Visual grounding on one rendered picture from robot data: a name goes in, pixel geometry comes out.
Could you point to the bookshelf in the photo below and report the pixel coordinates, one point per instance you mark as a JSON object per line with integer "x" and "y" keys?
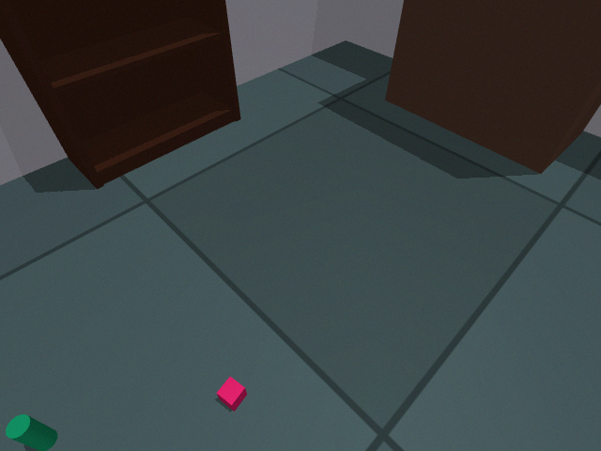
{"x": 124, "y": 82}

